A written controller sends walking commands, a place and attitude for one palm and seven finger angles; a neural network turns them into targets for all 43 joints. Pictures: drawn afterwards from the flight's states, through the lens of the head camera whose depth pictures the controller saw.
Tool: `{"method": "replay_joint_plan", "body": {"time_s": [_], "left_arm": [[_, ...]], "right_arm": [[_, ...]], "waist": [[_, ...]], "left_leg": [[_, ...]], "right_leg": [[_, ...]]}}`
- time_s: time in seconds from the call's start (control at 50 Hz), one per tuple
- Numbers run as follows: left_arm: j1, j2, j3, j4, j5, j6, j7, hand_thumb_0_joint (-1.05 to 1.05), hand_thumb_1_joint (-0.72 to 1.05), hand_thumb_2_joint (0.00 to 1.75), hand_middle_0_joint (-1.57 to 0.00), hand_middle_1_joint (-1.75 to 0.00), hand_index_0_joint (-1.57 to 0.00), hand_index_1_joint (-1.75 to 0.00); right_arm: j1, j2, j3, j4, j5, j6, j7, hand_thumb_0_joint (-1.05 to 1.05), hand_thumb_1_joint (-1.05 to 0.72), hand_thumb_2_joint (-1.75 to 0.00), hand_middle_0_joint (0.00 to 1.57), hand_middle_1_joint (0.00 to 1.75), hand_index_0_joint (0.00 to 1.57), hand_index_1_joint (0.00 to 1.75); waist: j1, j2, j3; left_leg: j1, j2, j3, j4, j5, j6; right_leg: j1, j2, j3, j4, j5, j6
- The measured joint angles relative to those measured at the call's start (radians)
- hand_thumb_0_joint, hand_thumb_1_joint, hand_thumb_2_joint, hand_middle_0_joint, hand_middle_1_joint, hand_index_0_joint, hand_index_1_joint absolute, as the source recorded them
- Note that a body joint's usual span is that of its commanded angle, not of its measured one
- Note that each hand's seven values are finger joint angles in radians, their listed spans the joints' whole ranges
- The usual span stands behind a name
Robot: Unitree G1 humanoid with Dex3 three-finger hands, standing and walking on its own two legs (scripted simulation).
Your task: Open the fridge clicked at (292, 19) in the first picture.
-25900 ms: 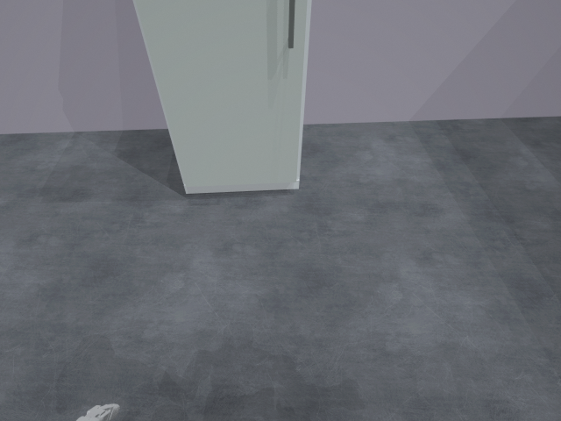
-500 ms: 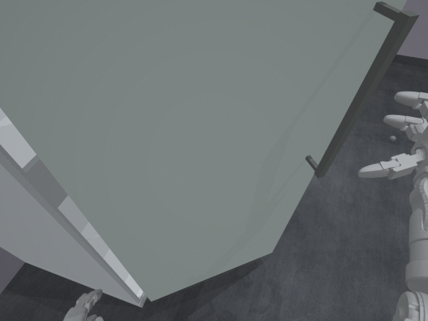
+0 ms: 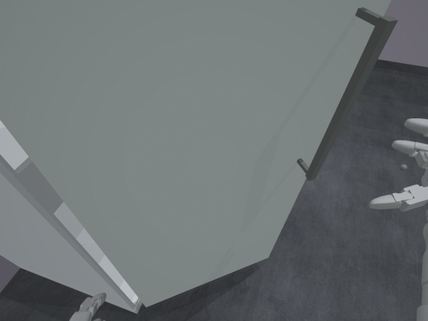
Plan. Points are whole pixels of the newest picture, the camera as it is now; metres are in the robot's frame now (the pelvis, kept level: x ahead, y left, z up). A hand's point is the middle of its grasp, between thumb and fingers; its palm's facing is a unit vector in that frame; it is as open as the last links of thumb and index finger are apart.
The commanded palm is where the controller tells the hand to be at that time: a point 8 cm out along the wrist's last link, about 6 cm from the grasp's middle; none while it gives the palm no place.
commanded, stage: slip the hand off the handle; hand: right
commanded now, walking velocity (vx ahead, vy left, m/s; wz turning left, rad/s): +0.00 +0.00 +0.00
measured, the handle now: (331, 113) +0.45 -0.19 +0.18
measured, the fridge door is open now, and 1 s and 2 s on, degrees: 51 51 51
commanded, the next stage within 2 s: draw the hand back to the body in 0.36 s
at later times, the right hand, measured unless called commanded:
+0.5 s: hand (424, 205) +0.27 -0.28 +0.16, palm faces +0.32 +0.93 -0.16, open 14.7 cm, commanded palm +0.24 -0.31 +0.17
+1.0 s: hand out of the picture +0.22 -0.26 +0.17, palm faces +0.21 +0.98 -0.03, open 14.6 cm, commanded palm +0.18 -0.30 +0.17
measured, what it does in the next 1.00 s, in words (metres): stands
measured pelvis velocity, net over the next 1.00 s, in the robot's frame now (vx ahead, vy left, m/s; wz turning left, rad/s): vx -0.02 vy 0.02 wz -0.04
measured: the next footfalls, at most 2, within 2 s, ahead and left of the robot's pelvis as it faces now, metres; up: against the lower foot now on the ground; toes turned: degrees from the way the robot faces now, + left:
none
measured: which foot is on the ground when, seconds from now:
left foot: down 0.00-1.00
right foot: down 0.00-1.00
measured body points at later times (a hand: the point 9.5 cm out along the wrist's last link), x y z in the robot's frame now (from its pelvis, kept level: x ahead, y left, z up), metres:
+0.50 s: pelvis -0.01 +0.01 +0.00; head -0.02 +0.02 +0.45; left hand +0.19 +0.24 -0.08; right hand +0.24 -0.33 +0.17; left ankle +0.00 +0.13 -0.73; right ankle -0.01 -0.11 -0.73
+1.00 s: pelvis -0.02 +0.02 +0.01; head -0.06 +0.03 +0.45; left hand +0.19 +0.24 -0.06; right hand +0.20 -0.31 +0.17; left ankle +0.00 +0.13 -0.73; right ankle -0.01 -0.11 -0.73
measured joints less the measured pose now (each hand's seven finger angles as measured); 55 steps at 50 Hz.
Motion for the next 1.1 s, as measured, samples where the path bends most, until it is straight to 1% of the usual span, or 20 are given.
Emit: {"method": "replay_joint_plan", "body": {"time_s": [0.08, 0.14, 0.2, 0.28, 0.42, 0.5, 0.52, 0.56, 0.58, 0.62, 0.66, 0.7, 0.74, 0.78, 0.82, 0.88, 1.0, 1.02, 1.06, 1.1], "left_arm": [[-0.038, -0.004, -0.008, 0.001, 0.003, -0.018, 0.010, 0.01, 0.90, 0.90, -0.20, -0.30, -0.20, -0.29], [-0.069, -0.007, -0.017, -0.001, 0.003, -0.029, 0.016, 0.01, 0.90, 0.90, -0.20, -0.30, -0.20, -0.29], [-0.094, -0.011, -0.026, -0.006, 0.000, -0.034, 0.019, 0.01, 0.90, 0.90, -0.20, -0.30, -0.20, -0.29], [-0.115, -0.016, -0.034, -0.018, 0.002, -0.040, 0.019, 0.01, 0.90, 0.90, -0.20, -0.30, -0.20, -0.30], [-0.115, -0.015, -0.040, -0.022, 0.005, -0.051, 0.019, 0.01, 0.90, 0.90, -0.20, -0.30, -0.20, -0.30], [-0.112, -0.009, -0.042, 0.001, 0.006, -0.061, 0.031, 0.01, 0.90, 0.90, -0.20, -0.30, -0.20, -0.30], [-0.112, -0.007, -0.044, 0.011, -0.002, -0.063, 0.037, 0.01, 0.90, 0.90, -0.20, -0.30, -0.20, -0.30], [-0.111, -0.003, -0.052, 0.029, -0.021, -0.065, 0.051, 0.01, 0.90, 0.90, -0.20, -0.30, -0.20, -0.30], [-0.110, -0.001, -0.056, 0.033, -0.026, -0.068, 0.058, 0.01, 0.90, 0.90, -0.20, -0.30, -0.20, -0.30], [-0.111, 0.002, -0.061, 0.028, -0.028, -0.076, 0.064, 0.01, 0.90, 0.90, -0.20, -0.30, -0.20, -0.30], [-0.114, 0.006, -0.060, 0.012, -0.027, -0.087, 0.058, 0.02, 0.90, 0.90, -0.20, -0.30, -0.20, -0.30], [-0.115, 0.008, -0.060, 0.000, -0.024, -0.091, 0.046, 0.01, 0.90, 0.90, -0.20, -0.30, -0.21, -0.30], [-0.112, 0.008, -0.059, -0.006, -0.024, -0.093, 0.035, 0.01, 0.90, 0.90, -0.20, -0.30, -0.21, -0.30], [-0.106, 0.008, -0.055, -0.012, -0.027, -0.094, 0.029, 0.01, 0.90, 0.90, -0.20, -0.30, -0.21, -0.30], [-0.102, 0.011, -0.051, -0.017, -0.030, -0.094, 0.028, 0.01, 0.90, 0.90, -0.20, -0.30, -0.21, -0.30], [-0.098, 0.017, -0.048, -0.015, -0.031, -0.098, 0.034, 0.01, 0.90, 0.90, -0.20, -0.30, -0.21, -0.30], [-0.106, 0.012, -0.053, 0.005, -0.023, -0.125, 0.051, 0.02, 0.90, 0.90, -0.20, -0.30, -0.20, -0.30], [-0.110, 0.009, -0.051, 0.008, -0.009, -0.133, 0.046, 0.02, 0.90, 0.90, -0.20, -0.30, -0.20, -0.30], [-0.126, 0.003, -0.047, 0.014, 0.019, -0.152, 0.030, 0.02, 0.90, 0.90, -0.20, -0.30, -0.20, -0.30], [-0.137, -0.004, -0.042, 0.016, 0.033, -0.156, 0.016, 0.01, 0.90, 0.90, -0.20, -0.30, -0.20, -0.30]], "right_arm": [[0.022, 0.019, 0.033, -0.055, -0.006, 0.008, -0.017, -0.02, 0.55, -0.20, 0.26, 1.15, 0.25, 1.15], [0.034, 0.025, 0.053, -0.076, 0.001, 0.014, -0.014, -0.02, 0.55, -0.20, 0.26, 1.15, 0.25, 1.15], [0.041, 0.027, 0.064, -0.085, 0.009, 0.035, -0.008, -0.02, 0.55, -0.20, 0.26, 1.15, 0.25, 1.15], [0.075, 0.028, 0.058, -0.115, 0.017, 0.055, -0.003, -0.02, 0.55, -0.20, 0.26, 1.15, 0.25, 1.15], [0.177, 0.036, 0.045, -0.213, 0.037, 0.065, 0.009, -0.02, 0.55, -0.20, 0.26, 1.15, 0.25, 1.15], [0.174, 0.042, 0.052, -0.221, 0.040, 0.061, 0.007, -0.02, 0.56, -0.20, 0.26, 1.15, 0.25, 1.15], [0.159, 0.044, 0.050, -0.205, 0.070, 0.079, 0.026, -0.02, 0.56, -0.20, 0.26, 1.15, 0.25, 1.15], [0.124, 0.042, 0.044, -0.173, 0.129, 0.167, 0.085, -0.02, 0.56, -0.20, 0.25, 1.15, 0.25, 1.15], [0.112, 0.035, 0.043, -0.163, 0.144, 0.215, 0.114, -0.02, 0.56, -0.20, 0.25, 1.15, 0.25, 1.15], [0.108, 0.013, 0.044, -0.163, 0.152, 0.286, 0.152, -0.02, 0.56, -0.20, 0.25, 1.15, 0.25, 1.15], [0.127, -0.002, 0.039, -0.187, 0.159, 0.311, 0.161, -0.02, 0.56, -0.20, 0.25, 1.15, 0.25, 1.15], [0.157, -0.003, 0.023, -0.221, 0.177, 0.311, 0.162, -0.02, 0.55, -0.20, 0.25, 1.15, 0.25, 1.15], [0.191, 0.001, 0.001, -0.254, 0.195, 0.309, 0.163, -0.02, 0.55, -0.20, 0.25, 1.15, 0.25, 1.15], [0.219, 0.004, -0.015, -0.277, 0.202, 0.317, 0.161, -0.02, 0.55, -0.20, 0.25, 1.15, 0.25, 1.15], [0.241, 0.009, -0.021, -0.297, 0.197, 0.333, 0.153, -0.01, 0.55, -0.20, 0.25, 1.15, 0.25, 1.15], [0.271, 0.026, -0.011, -0.331, 0.184, 0.346, 0.137, -0.01, 0.55, -0.20, 0.25, 1.15, 0.25, 1.15], [0.309, 0.050, 0.014, -0.396, 0.179, 0.319, 0.125, -0.02, 0.52, -0.22, 0.25, 1.13, 0.25, 1.13], [0.325, 0.048, 0.024, -0.418, 0.149, 0.300, 0.089, -0.02, 0.51, -0.22, 0.25, 1.12, 0.25, 1.12], [0.370, 0.049, 0.041, -0.460, 0.084, 0.233, -0.027, -0.02, 0.47, -0.24, 0.25, 1.10, 0.25, 1.10], [0.414, 0.061, 0.051, -0.492, 0.033, 0.176, -0.125, -0.01, 0.42, -0.27, 0.25, 1.07, 0.25, 1.07]], "waist": [[-0.017, 0.000, 0.005], [-0.025, -0.001, 0.004], [-0.032, -0.002, 0.003], [-0.039, -0.002, 0.000], [-0.054, -0.005, 0.007], [-0.063, -0.007, 0.017], [-0.064, -0.008, 0.021], [-0.068, -0.011, 0.028], [-0.067, -0.012, 0.028], [-0.060, -0.016, 0.026], [-0.050, -0.023, 0.023], [-0.042, -0.026, 0.016], [-0.040, -0.027, 0.007], [-0.041, -0.026, 0.000], [-0.046, -0.026, 0.000], [-0.057, -0.028, 0.008], [-0.071, -0.021, 0.023], [-0.071, -0.022, 0.026], [-0.063, -0.027, 0.037], [-0.059, -0.028, 0.049]], "left_leg": [[0.021, 0.003, 0.011, -0.013, 0.007, 0.000], [0.036, 0.005, 0.018, -0.021, 0.011, 0.000], [0.048, 0.006, 0.022, -0.025, 0.013, 0.002], [0.060, 0.005, 0.023, -0.028, 0.014, 0.005], [0.083, 0.000, 0.030, -0.022, 0.007, 0.011], [0.091, 0.000, 0.044, -0.021, 0.006, 0.015], [0.098, 0.000, 0.048, -0.026, 0.007, 0.016], [0.122, -0.001, 0.054, -0.044, 0.015, 0.017], [0.133, -0.001, 0.056, -0.054, 0.019, 0.017], [0.147, -0.002, 0.054, -0.067, 0.026, 0.019], [0.152, -0.004, 0.047, -0.071, 0.030, 0.019], [0.150, -0.005, 0.038, -0.071, 0.031, 0.019], [0.144, -0.006, 0.031, -0.067, 0.030, 0.019], [0.141, -0.007, 0.028, -0.061, 0.028, 0.019], [0.143, -0.007, 0.028, -0.058, 0.026, 0.019], [0.150, -0.007, 0.031, -0.057, 0.027, 0.019], [0.172, -0.005, 0.040, -0.069, 0.035, 0.018], [0.177, -0.007, 0.040, -0.077, 0.039, 0.018], [0.185, -0.011, 0.037, -0.098, 0.053, 0.017], [0.189, -0.011, 0.032, -0.114, 0.065, 0.015]], "right_leg": [[0.013, 0.003, 0.011, -0.006, 0.008, 0.000], [0.025, 0.006, 0.018, -0.013, 0.014, 0.000], [0.036, 0.008, 0.022, -0.020, 0.020, 0.001], [0.051, 0.007, 0.023, -0.028, 0.024, 0.004], [0.072, 0.002, 0.031, -0.025, 0.021, 0.011], [0.073, 0.002, 0.045, -0.021, 0.024, 0.015], [0.078, 0.002, 0.049, -0.024, 0.026, 0.016], [0.099, 0.003, 0.055, -0.041, 0.035, 0.016], [0.109, 0.003, 0.056, -0.050, 0.040, 0.016], [0.125, 0.003, 0.054, -0.066, 0.047, 0.017], [0.135, 0.001, 0.047, -0.074, 0.050, 0.018], [0.140, 0.000, 0.038, -0.080, 0.051, 0.019], [0.140, -0.002, 0.031, -0.081, 0.051, 0.019], [0.139, -0.003, 0.028, -0.078, 0.049, 0.019], [0.140, -0.003, 0.028, -0.074, 0.048, 0.019], [0.143, -0.003, 0.032, -0.067, 0.046, 0.018], [0.159, 0.000, 0.041, -0.073, 0.054, 0.017], [0.161, -0.001, 0.041, -0.076, 0.055, 0.017], [0.165, -0.005, 0.038, -0.083, 0.060, 0.018], [0.171, -0.004, 0.033, -0.098, 0.069, 0.016]]}}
